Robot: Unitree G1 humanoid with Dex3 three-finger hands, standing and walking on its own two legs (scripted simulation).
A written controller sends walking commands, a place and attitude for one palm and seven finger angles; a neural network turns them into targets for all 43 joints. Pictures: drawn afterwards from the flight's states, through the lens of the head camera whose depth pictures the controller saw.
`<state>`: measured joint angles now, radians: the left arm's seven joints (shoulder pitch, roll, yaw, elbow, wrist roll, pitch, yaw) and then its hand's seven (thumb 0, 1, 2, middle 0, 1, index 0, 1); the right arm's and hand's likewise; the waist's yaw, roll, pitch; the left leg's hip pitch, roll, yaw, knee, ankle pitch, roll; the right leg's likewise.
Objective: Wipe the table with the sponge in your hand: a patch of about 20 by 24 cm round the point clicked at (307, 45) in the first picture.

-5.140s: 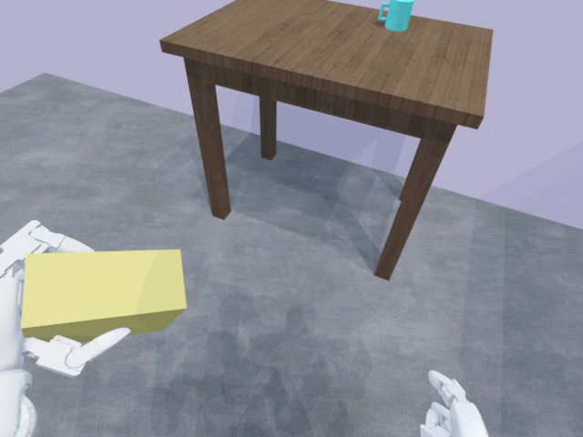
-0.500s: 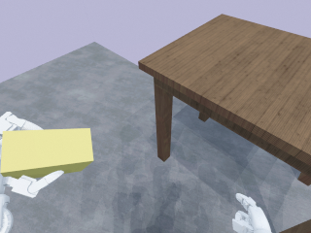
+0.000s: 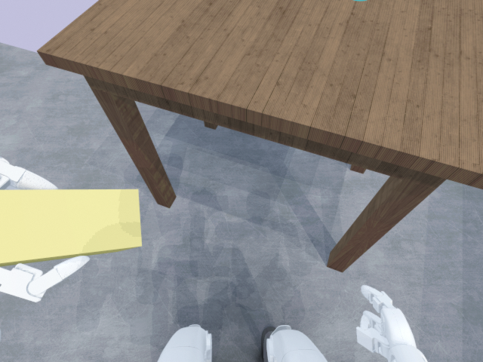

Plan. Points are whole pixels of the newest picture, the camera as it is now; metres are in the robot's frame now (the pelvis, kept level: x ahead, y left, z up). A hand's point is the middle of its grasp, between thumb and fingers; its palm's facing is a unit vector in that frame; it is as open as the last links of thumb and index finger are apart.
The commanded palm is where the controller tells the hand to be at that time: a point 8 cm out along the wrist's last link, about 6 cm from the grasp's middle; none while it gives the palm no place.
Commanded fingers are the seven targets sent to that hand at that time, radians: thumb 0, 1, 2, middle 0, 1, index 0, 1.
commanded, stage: turn to face it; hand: left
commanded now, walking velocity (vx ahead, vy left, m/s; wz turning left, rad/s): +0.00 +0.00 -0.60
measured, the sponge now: (88, 226) +0.26 +0.19 +0.15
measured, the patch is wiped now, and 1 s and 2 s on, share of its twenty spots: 0.00 0.00 0.00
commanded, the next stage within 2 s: take the last steps up to it in 1.18 s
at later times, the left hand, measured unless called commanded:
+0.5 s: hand (192, 236) +0.24 +0.06 +0.17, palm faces +0.05 -0.89 -0.46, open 10.5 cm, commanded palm +0.18 +0.15 +0.19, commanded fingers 0.00 0.10 1.30 -1.20 -1.60 -1.20 -1.60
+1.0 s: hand (232, 271) +0.20 +0.02 +0.18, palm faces -0.12 -0.90 -0.42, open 10.6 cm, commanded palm +0.18 +0.07 +0.19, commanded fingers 0.00 0.10 1.30 -1.20 -1.60 -1.20 -1.60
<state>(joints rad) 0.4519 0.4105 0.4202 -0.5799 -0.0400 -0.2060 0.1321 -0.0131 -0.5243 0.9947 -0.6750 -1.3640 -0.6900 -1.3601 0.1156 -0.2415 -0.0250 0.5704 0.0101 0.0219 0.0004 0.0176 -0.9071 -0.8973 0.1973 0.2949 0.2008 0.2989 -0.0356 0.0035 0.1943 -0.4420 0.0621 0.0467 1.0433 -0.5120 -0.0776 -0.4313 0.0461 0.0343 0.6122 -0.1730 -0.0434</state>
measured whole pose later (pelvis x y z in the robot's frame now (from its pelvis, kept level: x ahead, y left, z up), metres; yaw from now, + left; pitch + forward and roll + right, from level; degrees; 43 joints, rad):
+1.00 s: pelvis -0.11 -0.07 +0.01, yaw -34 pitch +0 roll +0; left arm 0.46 0.37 0.36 -0.55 -0.01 -0.18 0.14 -0.01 -0.53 1.00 -0.67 -1.37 -0.69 -1.36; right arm 0.21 -0.17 -0.01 0.52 0.01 -0.02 -0.01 0.01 -0.91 -0.90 0.19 0.29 0.20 0.30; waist 0.04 -0.03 0.07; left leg -0.21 0.11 0.12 0.53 -0.31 -0.05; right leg -0.51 0.04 -0.02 1.00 -0.41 0.04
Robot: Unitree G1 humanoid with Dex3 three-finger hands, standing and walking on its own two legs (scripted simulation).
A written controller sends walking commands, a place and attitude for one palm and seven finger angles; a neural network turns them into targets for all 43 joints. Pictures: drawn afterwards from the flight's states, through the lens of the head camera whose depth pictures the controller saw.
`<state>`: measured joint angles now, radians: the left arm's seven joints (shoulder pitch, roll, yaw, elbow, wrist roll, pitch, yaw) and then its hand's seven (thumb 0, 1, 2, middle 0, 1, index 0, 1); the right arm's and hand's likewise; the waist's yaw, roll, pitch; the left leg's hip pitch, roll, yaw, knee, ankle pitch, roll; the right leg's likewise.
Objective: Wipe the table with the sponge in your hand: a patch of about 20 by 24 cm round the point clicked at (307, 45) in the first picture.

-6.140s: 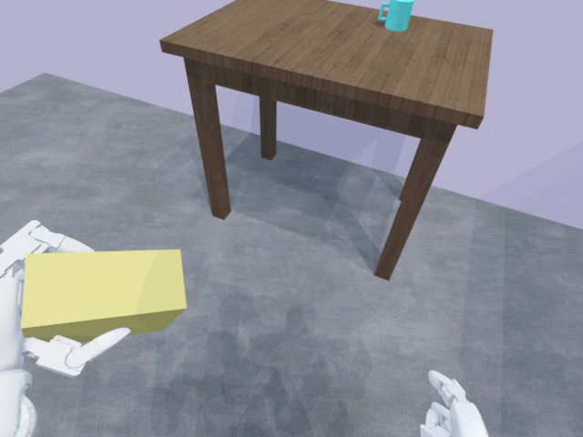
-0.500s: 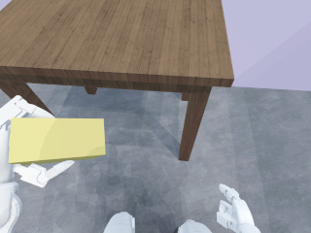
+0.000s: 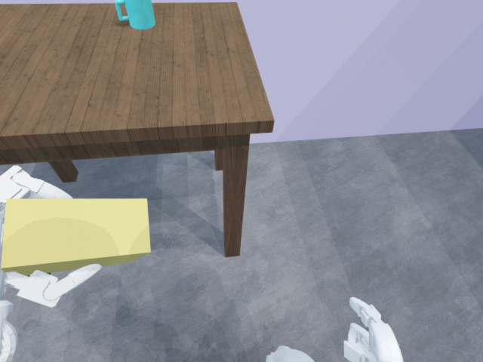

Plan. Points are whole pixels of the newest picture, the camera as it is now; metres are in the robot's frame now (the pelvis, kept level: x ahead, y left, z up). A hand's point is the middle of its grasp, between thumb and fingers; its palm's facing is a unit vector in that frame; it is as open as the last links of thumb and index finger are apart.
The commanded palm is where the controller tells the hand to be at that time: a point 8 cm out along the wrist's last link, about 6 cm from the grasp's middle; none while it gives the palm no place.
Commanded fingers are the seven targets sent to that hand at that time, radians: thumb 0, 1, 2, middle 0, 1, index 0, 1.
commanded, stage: turn to face it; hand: left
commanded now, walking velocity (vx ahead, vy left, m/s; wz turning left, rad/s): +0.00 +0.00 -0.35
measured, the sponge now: (100, 236) +0.23 +0.21 +0.15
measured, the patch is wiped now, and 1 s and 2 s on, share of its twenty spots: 0.00 0.00 0.00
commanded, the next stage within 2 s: take the last steps up to it in 0.18 s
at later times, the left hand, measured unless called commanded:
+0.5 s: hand (127, 238) +0.21 +0.16 +0.18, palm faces +0.21 -0.83 -0.51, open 10.6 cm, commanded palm +0.16 +0.22 +0.18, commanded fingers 0.00 0.10 1.30 -1.20 -1.60 -1.20 -1.60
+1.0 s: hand (113, 215) +0.24 +0.19 +0.17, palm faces +0.29 -0.81 -0.50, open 10.6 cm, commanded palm +0.19 +0.24 +0.18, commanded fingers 0.00 0.10 1.30 -1.20 -1.60 -1.20 -1.60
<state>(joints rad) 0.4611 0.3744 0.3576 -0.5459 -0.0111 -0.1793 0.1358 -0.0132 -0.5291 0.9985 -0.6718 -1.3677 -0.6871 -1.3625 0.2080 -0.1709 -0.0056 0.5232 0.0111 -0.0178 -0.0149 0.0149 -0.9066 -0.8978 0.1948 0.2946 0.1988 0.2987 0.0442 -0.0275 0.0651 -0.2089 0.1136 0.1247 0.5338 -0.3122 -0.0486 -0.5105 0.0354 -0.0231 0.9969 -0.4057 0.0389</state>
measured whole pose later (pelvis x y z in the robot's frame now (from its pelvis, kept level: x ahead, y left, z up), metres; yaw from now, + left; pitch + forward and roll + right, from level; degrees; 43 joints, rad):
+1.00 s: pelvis +0.01 -0.03 +0.00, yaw -4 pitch +2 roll +2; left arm 0.52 0.39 0.38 -0.54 0.00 -0.27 0.15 -0.01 -0.53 1.00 -0.67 -1.37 -0.69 -1.36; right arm 0.20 -0.21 -0.02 0.62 -0.01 -0.03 -0.04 0.02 -0.90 -0.90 0.20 0.30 0.20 0.30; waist -0.01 -0.02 0.07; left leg -0.37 0.07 0.10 0.65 -0.31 -0.01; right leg -0.21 -0.12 -0.13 0.53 -0.34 0.03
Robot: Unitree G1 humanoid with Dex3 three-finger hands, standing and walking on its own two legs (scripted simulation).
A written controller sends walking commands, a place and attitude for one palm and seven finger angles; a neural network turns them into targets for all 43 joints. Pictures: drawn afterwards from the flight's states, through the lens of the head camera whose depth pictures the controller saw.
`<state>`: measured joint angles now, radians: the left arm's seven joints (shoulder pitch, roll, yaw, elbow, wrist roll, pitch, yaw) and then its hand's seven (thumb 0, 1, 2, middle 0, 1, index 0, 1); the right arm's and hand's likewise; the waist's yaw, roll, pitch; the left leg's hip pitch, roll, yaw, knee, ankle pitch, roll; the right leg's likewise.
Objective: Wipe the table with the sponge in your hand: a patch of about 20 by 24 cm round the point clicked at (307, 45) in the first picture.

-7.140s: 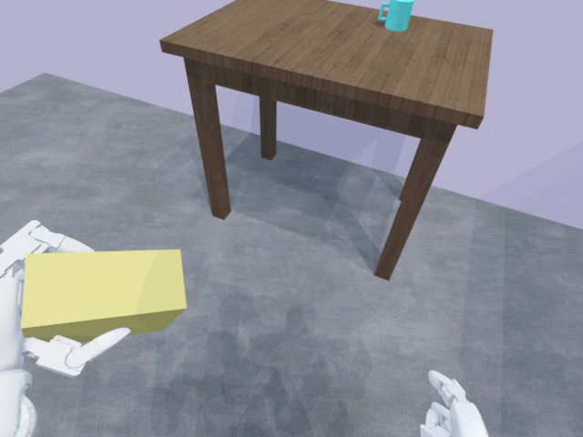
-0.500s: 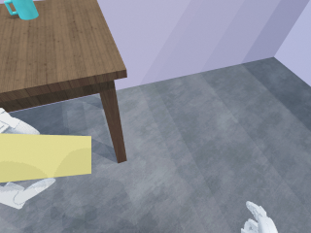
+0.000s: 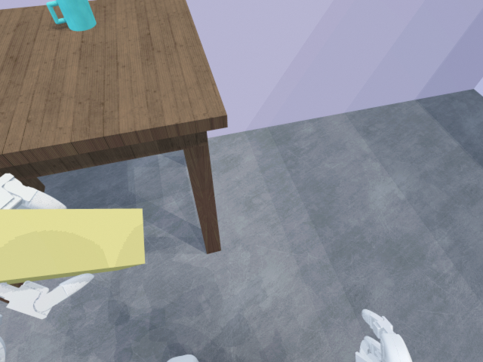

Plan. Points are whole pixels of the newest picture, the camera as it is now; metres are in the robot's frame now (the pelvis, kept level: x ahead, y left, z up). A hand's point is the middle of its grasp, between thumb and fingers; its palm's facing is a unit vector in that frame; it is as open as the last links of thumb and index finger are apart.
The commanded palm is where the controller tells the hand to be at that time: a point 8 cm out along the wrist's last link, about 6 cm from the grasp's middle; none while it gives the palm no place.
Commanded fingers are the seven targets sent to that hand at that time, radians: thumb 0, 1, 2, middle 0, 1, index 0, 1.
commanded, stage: take the last steps up to it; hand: left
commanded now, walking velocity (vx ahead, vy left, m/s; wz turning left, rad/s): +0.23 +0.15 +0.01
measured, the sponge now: (92, 244) +0.23 +0.19 +0.14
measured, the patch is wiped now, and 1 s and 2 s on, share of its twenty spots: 0.00 0.00 0.00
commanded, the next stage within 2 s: come to a stop and stand still in 0.50 s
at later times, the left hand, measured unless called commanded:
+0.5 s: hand (43, 182) +0.30 +0.27 +0.17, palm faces +0.36 -0.76 -0.54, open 10.6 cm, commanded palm +0.24 +0.31 +0.18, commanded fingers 0.00 0.10 1.30 -1.20 -1.60 -1.20 -1.60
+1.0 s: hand (19, 156) +0.33 +0.31 +0.18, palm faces +0.31 -0.85 -0.42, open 10.6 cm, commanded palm +0.28 +0.36 +0.18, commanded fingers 0.00 0.10 1.30 -1.20 -1.60 -1.20 -1.60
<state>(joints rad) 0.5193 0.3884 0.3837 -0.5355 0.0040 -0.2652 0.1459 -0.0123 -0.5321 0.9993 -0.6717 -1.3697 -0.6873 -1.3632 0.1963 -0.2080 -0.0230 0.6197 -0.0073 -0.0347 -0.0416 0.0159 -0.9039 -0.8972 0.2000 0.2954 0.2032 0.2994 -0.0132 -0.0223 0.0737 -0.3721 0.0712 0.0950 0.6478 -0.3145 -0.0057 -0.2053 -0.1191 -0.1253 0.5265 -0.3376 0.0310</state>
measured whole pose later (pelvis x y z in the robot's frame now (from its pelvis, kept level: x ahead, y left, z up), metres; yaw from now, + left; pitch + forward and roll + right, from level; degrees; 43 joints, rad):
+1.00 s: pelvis +0.11 +0.09 +0.00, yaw -2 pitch +0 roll -2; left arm 0.50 0.39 0.37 -0.65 -0.04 -0.19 0.13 -0.01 -0.53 1.00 -0.67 -1.37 -0.69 -1.36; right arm 0.17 -0.11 0.04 0.54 -0.02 -0.09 0.01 0.01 -0.90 -0.90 0.20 0.30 0.20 0.30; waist 0.01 -0.01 0.10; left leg -0.32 0.12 0.15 0.48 -0.16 0.01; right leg -0.34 0.00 -0.11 0.77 -0.45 0.04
